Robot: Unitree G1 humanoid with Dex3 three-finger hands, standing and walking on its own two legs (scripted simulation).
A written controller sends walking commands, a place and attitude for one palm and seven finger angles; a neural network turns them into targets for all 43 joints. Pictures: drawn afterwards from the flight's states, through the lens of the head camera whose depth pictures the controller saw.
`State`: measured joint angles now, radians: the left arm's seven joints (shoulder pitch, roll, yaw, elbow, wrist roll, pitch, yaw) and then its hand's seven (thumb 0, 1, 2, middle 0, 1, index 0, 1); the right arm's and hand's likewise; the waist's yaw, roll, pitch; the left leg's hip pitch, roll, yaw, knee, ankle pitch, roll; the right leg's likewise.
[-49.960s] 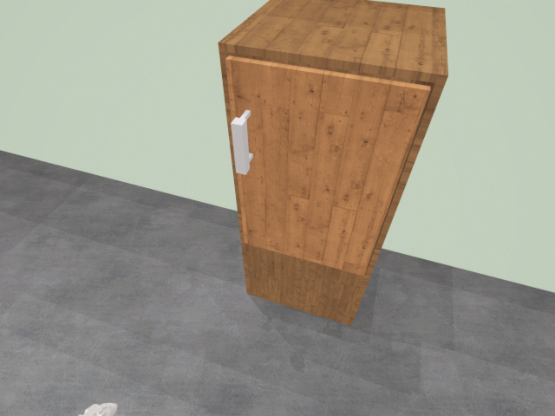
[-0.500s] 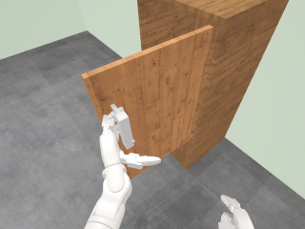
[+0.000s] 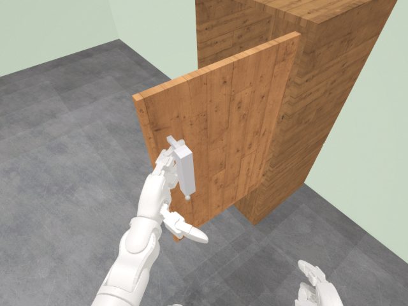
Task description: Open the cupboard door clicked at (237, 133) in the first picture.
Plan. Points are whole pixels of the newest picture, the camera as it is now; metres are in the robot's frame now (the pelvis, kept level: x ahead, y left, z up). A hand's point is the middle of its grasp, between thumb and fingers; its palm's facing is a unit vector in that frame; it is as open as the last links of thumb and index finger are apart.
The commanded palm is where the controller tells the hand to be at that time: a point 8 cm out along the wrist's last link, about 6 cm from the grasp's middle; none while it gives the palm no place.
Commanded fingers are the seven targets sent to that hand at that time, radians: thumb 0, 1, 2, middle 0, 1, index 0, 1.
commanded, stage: slide the hand sideways off the handle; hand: left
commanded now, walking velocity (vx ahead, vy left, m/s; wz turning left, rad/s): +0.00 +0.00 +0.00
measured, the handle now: (180, 166) +0.38 +0.08 +0.07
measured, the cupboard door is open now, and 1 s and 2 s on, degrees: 87 87 87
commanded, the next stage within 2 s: draw the hand back to the body in 0.84 s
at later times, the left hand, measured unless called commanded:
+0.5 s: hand (166, 220) +0.26 +0.09 +0.07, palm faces -0.10 -0.99 -0.05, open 16.3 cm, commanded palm +0.23 +0.15 +0.07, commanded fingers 0.00 -0.50 0.30 -0.15 -0.30 -0.15 -0.30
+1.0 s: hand (142, 231) +0.23 +0.13 +0.06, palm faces -0.09 -0.99 -0.05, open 16.3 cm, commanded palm +0.21 +0.19 +0.08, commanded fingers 0.00 -0.50 0.30 -0.15 -0.30 -0.15 -0.30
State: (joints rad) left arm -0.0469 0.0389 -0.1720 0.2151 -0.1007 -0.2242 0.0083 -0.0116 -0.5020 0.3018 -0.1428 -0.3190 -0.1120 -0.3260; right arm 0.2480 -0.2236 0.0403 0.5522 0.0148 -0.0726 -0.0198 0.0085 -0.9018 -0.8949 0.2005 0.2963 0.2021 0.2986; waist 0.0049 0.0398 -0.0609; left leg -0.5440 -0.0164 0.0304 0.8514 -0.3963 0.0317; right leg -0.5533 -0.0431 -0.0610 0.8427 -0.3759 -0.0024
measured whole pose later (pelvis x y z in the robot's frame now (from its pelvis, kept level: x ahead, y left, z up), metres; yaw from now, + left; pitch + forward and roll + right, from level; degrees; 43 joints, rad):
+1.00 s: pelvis +0.02 -0.03 -0.01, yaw +1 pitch +8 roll -1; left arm 0.40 0.21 0.07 -0.14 -0.24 -0.29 -0.25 -0.01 -0.50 0.30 -0.15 -0.30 -0.15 -0.30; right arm 0.25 -0.26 0.02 0.50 0.02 -0.17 -0.06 0.01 -0.90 -0.90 0.20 0.30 0.20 0.30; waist 0.01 0.05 -0.08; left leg -0.63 0.02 -0.01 0.97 -0.48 -0.01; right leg -0.63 -0.01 -0.10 0.94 -0.46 -0.04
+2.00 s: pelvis +0.04 +0.00 +0.04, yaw -1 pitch -4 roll -1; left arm 0.49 0.32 0.25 -0.37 -0.02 -0.07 0.13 0.00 0.35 0.67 -0.19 -0.30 -0.18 -0.30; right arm 0.21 -0.23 0.04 0.64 -0.01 -0.14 -0.08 0.01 -0.90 -0.89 0.20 0.30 0.20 0.30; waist 0.06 0.06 0.03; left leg -0.09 -0.01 0.04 0.45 -0.29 0.03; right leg -0.10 -0.01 -0.05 0.42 -0.25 0.01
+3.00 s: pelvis +0.00 +0.00 +0.04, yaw -2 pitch +0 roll -1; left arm 0.57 0.41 0.37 -0.46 -0.04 -0.14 0.12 0.01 0.89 0.90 -0.21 -0.30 -0.21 -0.31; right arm 0.16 -0.25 -0.02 0.57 0.01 -0.02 -0.09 0.01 -0.90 -0.89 0.20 0.30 0.20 0.30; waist 0.00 0.04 0.05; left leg -0.24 0.01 0.06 0.47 -0.22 0.02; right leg -0.25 0.00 -0.03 0.42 -0.17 0.00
